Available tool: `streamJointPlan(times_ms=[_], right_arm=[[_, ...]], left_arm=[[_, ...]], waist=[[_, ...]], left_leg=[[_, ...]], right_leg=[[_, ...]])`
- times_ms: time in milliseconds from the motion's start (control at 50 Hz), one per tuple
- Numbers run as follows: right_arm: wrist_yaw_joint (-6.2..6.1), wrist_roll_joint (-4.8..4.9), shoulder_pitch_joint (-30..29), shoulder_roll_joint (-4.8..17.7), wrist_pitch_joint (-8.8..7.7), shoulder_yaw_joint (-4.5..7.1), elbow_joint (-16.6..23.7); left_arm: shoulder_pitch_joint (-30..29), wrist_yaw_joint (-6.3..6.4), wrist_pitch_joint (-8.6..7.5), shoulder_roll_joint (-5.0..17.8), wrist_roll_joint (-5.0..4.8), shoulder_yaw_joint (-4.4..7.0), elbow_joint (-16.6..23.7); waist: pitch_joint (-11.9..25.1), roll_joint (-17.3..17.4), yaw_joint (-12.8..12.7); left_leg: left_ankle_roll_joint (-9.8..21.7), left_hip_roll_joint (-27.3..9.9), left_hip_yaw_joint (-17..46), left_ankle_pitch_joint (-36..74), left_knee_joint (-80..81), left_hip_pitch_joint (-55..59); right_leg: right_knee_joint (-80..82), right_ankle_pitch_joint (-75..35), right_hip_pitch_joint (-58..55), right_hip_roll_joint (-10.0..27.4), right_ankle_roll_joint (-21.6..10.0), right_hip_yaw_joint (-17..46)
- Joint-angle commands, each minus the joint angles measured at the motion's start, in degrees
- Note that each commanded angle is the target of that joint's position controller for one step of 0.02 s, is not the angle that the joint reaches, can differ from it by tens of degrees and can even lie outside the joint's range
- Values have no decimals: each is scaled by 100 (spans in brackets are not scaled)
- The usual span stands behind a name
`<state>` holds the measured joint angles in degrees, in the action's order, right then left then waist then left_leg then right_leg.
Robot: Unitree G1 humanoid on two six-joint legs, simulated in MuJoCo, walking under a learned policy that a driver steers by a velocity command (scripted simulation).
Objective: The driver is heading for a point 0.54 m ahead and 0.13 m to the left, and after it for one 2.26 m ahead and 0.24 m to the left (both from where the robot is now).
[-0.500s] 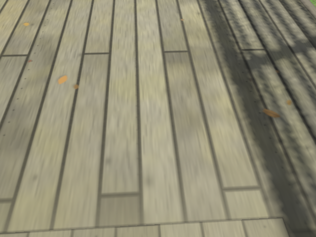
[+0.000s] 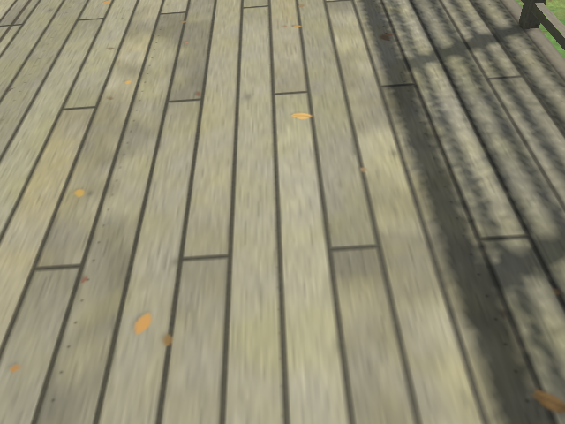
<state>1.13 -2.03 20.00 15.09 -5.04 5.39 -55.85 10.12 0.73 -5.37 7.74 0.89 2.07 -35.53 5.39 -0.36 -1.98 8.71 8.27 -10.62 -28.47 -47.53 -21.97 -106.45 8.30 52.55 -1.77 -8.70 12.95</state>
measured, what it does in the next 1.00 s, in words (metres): climbs, turning left: right foot, then left foot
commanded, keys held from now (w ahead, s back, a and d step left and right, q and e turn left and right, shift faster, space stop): w+shift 0.14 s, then w+q+shift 0.60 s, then w+e+shift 0.26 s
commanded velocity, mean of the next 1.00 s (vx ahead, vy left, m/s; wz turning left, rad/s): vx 1.00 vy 0.00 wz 0.42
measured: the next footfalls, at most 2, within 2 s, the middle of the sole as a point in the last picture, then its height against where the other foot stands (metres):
right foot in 0.26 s outside the picture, level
left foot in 0.68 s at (267, 335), level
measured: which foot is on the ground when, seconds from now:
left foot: down 0.00-0.26, up 0.28-0.66, down 0.68-1.00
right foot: up 0.00-0.24, down 0.26-0.66, up 0.68-1.00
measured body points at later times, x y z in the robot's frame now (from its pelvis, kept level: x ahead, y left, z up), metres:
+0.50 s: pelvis +0.46 -0.01 +0.04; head +0.46 -0.01 +0.49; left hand +0.40 +0.27 -0.08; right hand +0.66 -0.24 -0.05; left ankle +0.54 +0.13 -0.59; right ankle +0.35 -0.12 -0.69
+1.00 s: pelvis +0.91 +0.15 +0.04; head +0.93 +0.15 +0.49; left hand +1.02 +0.44 -0.03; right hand +1.03 -0.10 -0.08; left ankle +0.77 +0.13 -0.69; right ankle +1.20 +0.11 -0.62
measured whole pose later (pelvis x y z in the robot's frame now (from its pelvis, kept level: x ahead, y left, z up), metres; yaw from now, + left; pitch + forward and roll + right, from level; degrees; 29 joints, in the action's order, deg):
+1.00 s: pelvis +0.91 +0.15 +0.04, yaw +26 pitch +1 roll +2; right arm 1.4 -0.4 25.2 15.7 -7.2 2.8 -47.4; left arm 4.7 -2.5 -3.1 13.8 0.8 -0.8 -36.3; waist -1.3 -1.5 3.8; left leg 7.5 9.3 0.1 -17.4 -9.6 6.8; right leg -41.3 -6.7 45.0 8.3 -3.7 -1.6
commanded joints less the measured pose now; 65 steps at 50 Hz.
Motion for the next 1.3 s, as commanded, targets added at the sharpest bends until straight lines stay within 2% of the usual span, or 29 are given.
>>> streamJointPlan(times_ms=[20, 80, 140, 180, 220, 240, 260, 280, 300, 340, 400, 520, 560, 600, 640, 660, 680, 700, 720, 760, 820, 900, 1060, 1120, 1140, 1160, 1180, 1220, 1300], right_arm=[[90, 95, -635, -8, -519, -163, 418], [9, 236, -43, 561, -661, 2, 596], [-33, 178, 665, 545, -521, 12, 531], [-98, 137, 862, 780, -406, 30, 569], [-199, 60, 833, 1060, -258, 78, 588], [-204, 125, 520, 943, -238, 38, 686], [-140, 126, 331, 363, -283, -87, 985], [-153, 477, 689, -84, -268, -233, 1316], [-206, 439, 325, 363, -216, -191, 1342], [-105, 338, -245, 379, -131, -213, 1476], [36, -34, -187, 195, 264, -222, 1536], [258, 75, -1349, 31, 315, -330, 2139], [369, 46, -1369, 43, 291, -321, 2058], [383, 127, -736, 349, 269, -247, 1814], [237, 51, 797, 837, 294, -16, 1445], [115, 66, 1716, 1059, 273, 125, 1153], [-1, 230, 1293, 1281, 339, 285, 1143], [6, -10, 634, 1946, 400, 345, 1433], [-71, 42, 753, 1915, 451, 401, 1657], [-178, 58, 491, 1150, 347, 195, 1432], [-190, 77, 145, 632, 29, -73, 1376], [-5, 137, 327, 767, -200, -46, 1206], [-155, 69, 683, 1072, -306, -78, 917], [-377, -197, 201, 1350, -45, -8, 1039], [-402, -171, -247, 1422, -7, 12, 1189], [-244, -18, 88, 443, -96, -227, 1529], [-190, 94, -82, 578, -233, -301, 1836], [-160, 15, -815, 738, -392, -412, 2048], [-72, -261, -837, 516, 11, -553, 2261]], left_arm=[[-330, -66, 215, 583, 120, -51, 596], [-748, -285, 115, 696, 147, -83, 573], [-1469, -412, 16, 426, -12, -186, 524], [-1416, -377, -20, 630, 21, -121, 402], [-188, -238, -11, 1232, 32, 113, 80], [943, -151, 3, 1462, 84, 259, -137], [1665, -33, -34, 1892, 334, 384, -203], [1382, -86, -87, 1942, 514, 370, -154], [1051, -159, -94, 1642, 470, 352, -218], [775, -175, -165, 1149, 348, 205, -473], [1003, -113, -275, 941, 91, 173, -931], [665, -64, -383, 1011, -47, 106, -1140], [924, 3, -460, 1371, -62, 138, -1188], [933, 61, -327, 1841, -69, 235, -1072], [630, 119, -74, 2142, 46, 355, -941], [503, 109, 12, 2124, 45, 379, -825], [258, 1, 26, 1556, 98, 278, -702], [1047, 0, -23, 984, 42, 78, -54], [741, -21, -181, 1176, 52, -2, 197], [277, -53, -262, 1313, 135, -34, 159], [573, -90, 161, 1132, 272, -127, -33], [-534, -216, 226, 1017, 71, -205, 296], [-1014, -390, 131, 1209, -8, -66, 94], [1304, -328, 217, 1685, 4, 178, -581], [2497, -260, 248, 1927, 45, 330, -889], [2391, -196, 319, 2499, 167, 508, -933], [1996, -244, 362, 2514, 18, 567, -789], [1676, -192, 331, 1960, -16, 478, -824], [1417, -127, 153, 1688, -61, 328, -885]], waist=[[-1624, -838, -371], [-966, -202, 131], [-761, 227, 686], [-278, 619, 594], [510, 973, -91], [900, 846, -867], [1375, 237, -911], [1844, -1001, -426], [1524, -57, -419], [208, 370, -224], [-687, -203, 238], [-1695, -362, 585], [-1286, -106, 581], [-923, -653, 884], [83, -624, 1750], [494, -308, 2100], [27, 749, 1713], [712, 1573, 573], [1505, 877, 900], [-25, -516, 476], [-601, -665, -70], [-1215, -109, 297], [-893, 392, 514], [266, 867, -703], [583, 634, -1425], [809, -1187, -640], [1582, -1402, -572], [306, 289, -360], [-740, 377, 402]], left_leg=[[140, -1234, 1964, 1025, 3741, -1696], [283, -1069, 1537, 2635, 4401, -332], [40, -1198, 1258, 5575, 4337, 1829], [-11, -1385, 1330, 7731, 3490, 2883], [-3, -1626, 1522, 8531, 1598, 2996], [17, -1542, 1498, 7562, 57, 1780], [102, -1147, 1441, 3238, -1688, -29], [-162, -611, 1344, 301, -3534, -1943], [-74, -903, 1481, 1030, -3704, -2454], [-136, -1217, 1479, 1258, -3313, -2572], [-286, -1562, 1455, 1256, -3068, -2565], [-303, -1469, 643, 3166, -844, -1820], [33, -997, 162, 3895, -74, -868], [184, -534, -103, 3305, 213, -386], [354, -160, -120, 2680, 242, 1556], [561, -201, 370, 2651, 822, 2881], [792, -559, 1326, 2264, 1157, 3274], [1860, -1858, 4146, 3166, 1346, 4492], [2223, -2253, 5661, 1228, 2700, 4759], [1512, -2148, 5150, 524, 3370, 2751], [1139, -1708, 3696, 1253, 3550, 374], [604, -1157, 2089, 2324, 4194, 280], [-418, -1516, 531, 7421, 3892, 2986], [-629, -1821, 313, 9663, 687, 3163], [-607, -1592, 213, 8601, -1477, 1988], [-890, -612, 470, 1922, -4023, -1005], [-942, -110, 1389, 229, -5028, -2395], [-749, -902, 1760, 1119, -3904, -2557], [-985, -1363, 1508, 767, -2457, -1763]], right_leg=[[2736, -267, -365, 417, 322, -515], [5324, -1200, -1520, 845, 398, -1435], [6967, -1131, -1910, 295, 252, -2088], [7489, -811, -2390, -177, 297, -2164], [7777, -171, -3977, -316, 98, -1849], [8041, -151, -5672, 104, -70, -1539], [7559, 1300, -7166, 1410, -123, -419], [8032, 1416, -8143, 2900, -729, 2475], [8658, 2151, -7516, 2660, -711, 2460], [9117, 1320, -6106, 2248, -427, 1051], [9515, 187, -5007, 1832, 128, -495], [10193, -2298, -3686, 1079, 769, -2841], [9996, -4285, -4152, 1129, 833, -3045], [8840, -6261, -4967, 1241, 888, -3050], [6477, -7236, -4878, 1504, 755, -2824], [4534, -6003, -4226, 1356, 717, -2724], [2192, -202, -2799, 154, 799, -2622], [414, 2156, -852, -210, 1043, -1749], [513, 1793, -260, -54, 974, -849], [1922, 1236, -414, 585, 873, -764], [2994, 1357, -1623, 1060, 985, -886], [5282, -541, -1502, 1292, 775, -1247], [7306, -1582, -2161, 23, 60, -2209], [7156, -253, -4009, -571, -237, -2243], [7390, 175, -5416, -301, -500, -1685], [7040, 473, -7458, 1123, -1322, 705], [8480, 1175, -8094, 1730, -2003, 3542], [9076, 1060, -6589, 1519, -1458, 2624], [9476, 299, -4000, 628, -1074, 1267]])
